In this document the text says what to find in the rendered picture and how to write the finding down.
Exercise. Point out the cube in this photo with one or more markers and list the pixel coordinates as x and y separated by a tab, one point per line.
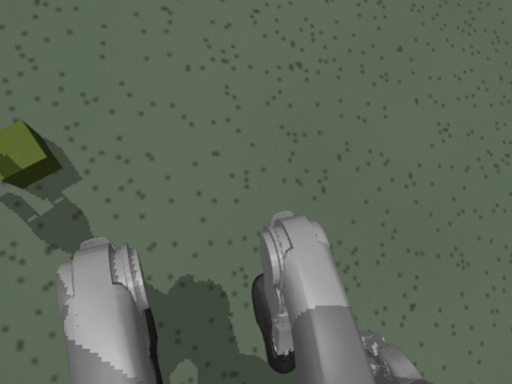
24	156

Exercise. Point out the right robot foot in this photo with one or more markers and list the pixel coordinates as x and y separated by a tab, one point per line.
280	363

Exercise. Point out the left robot foot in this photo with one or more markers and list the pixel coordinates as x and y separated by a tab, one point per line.
153	345

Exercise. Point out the right robot hand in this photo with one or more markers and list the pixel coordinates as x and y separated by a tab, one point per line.
394	367

